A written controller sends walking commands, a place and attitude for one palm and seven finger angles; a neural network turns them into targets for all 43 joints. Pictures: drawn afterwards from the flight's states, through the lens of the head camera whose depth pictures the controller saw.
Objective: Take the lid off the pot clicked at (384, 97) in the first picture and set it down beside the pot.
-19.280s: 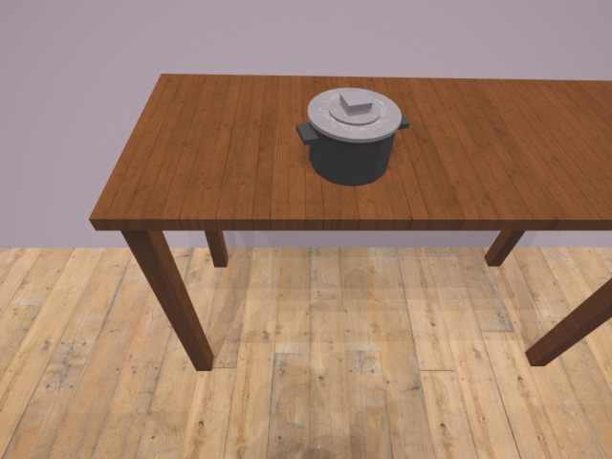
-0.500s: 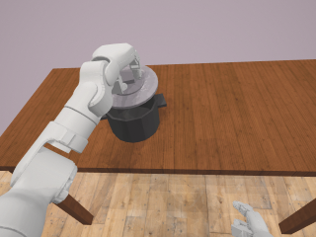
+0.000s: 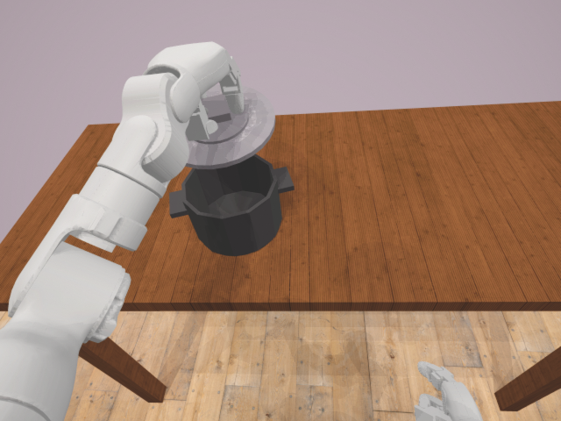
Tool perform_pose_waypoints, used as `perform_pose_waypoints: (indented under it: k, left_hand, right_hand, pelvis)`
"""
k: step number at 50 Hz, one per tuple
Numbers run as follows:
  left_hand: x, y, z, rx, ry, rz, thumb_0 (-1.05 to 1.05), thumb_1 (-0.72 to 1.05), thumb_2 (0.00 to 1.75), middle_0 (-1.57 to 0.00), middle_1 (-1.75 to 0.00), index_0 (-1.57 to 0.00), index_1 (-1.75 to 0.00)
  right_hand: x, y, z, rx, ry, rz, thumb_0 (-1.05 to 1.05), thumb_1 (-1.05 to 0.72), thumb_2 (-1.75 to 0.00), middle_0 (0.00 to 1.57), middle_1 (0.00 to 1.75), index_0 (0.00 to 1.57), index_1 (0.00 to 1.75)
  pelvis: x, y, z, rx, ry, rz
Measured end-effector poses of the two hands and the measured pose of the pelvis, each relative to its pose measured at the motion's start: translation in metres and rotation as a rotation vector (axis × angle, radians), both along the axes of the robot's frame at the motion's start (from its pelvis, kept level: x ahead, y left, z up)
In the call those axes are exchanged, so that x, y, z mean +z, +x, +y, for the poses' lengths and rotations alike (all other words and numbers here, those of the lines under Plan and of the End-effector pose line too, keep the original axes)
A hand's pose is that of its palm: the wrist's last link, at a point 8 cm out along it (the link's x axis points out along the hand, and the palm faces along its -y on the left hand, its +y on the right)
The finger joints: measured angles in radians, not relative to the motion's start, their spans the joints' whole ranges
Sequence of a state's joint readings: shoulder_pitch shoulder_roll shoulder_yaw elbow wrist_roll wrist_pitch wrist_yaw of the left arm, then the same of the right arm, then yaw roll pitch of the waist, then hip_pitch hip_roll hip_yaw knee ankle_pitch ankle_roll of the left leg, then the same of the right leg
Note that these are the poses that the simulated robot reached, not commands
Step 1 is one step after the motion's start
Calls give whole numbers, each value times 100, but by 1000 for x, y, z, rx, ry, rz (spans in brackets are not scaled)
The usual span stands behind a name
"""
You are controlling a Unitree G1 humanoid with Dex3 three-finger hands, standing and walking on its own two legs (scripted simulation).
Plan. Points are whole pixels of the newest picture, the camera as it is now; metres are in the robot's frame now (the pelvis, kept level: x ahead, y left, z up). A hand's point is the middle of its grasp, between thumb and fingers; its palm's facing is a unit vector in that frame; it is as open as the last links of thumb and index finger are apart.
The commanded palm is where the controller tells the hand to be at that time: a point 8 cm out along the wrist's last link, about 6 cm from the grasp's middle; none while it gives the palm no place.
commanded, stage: lift the lid straight up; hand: left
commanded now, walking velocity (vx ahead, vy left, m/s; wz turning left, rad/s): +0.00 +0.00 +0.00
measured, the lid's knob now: (213, 109) +0.47 +0.10 +0.23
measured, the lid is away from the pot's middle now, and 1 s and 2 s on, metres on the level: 0.02 0.03 0.16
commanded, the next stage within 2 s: move the lid sideways beside the pot in 0.64 s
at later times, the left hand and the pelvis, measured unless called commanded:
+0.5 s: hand (192, 78) +0.43 +0.10 +0.30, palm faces +0.00 -0.04 -1.00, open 7.1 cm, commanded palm +0.40 +0.11 +0.36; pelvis -0.01 +0.00 +0.00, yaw +1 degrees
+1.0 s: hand (177, 82) +0.44 +0.12 +0.29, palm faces -0.03 -0.06 -1.00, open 7.0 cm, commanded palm +0.40 +0.15 +0.36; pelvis +0.00 +0.00 +0.00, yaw +0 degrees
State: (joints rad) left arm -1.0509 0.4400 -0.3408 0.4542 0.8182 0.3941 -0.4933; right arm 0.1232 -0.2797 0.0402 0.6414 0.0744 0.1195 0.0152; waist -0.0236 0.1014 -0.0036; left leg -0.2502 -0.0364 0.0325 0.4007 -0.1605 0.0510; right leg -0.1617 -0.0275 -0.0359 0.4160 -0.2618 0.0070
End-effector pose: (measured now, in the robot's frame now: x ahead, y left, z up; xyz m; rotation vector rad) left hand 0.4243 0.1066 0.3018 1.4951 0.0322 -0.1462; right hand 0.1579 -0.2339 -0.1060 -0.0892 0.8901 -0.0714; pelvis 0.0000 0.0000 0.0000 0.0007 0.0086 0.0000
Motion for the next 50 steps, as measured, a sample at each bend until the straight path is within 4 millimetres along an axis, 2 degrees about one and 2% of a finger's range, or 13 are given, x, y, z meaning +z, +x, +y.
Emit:
perform_pose_waypoints:
  k: [6,17,26,38,45,50]
  left_hand:
    - [16,-9,2,-9,12,-50,3,7,115,-73,-67,-88,-74]
    - [31,-20,-4,-33,16,-85,3,7,115,-73,-67,-89,-74]
    - [49,-16,-1,14,25,-112,3,7,115,-73,-67,-89,-74]
    - [40,-6,-4,0,14,-75,3,7,115,-73,-67,-89,-74]
    - [48,-3,8,43,14,-101,3,7,115,-73,-67,-89,-74]
    - [40,-5,21,76,18,-79,3,7,115,-73,-67,-89,-75]
  right_hand:
    - [6,13,5,26,5,-35,1,-91,-90,19,30,19,30]
    - [14,32,24,79,22,-87,1,-91,-90,19,30,19,30]
    - [8,18,26,75,25,-56,1,-91,-90,19,30,19,30]
    - [0,-7,8,17,-5,-11,1,-91,-90,19,30,19,30]
    - [1,-5,1,3,-12,-11,1,-91,-90,19,30,19,30]
    - [4,4,0,13,-12,-21,1,-91,-90,19,30,19,30]
  pelvis:
    - [0,-1,2,6,-1,1]
    - [-1,-8,5,17,-3,1]
    - [-1,-10,5,16,-2,8]
    - [0,-7,4,7,-1,8]
    - [0,-2,3,0,0,8]
    - [0,-2,2,1,0,8]
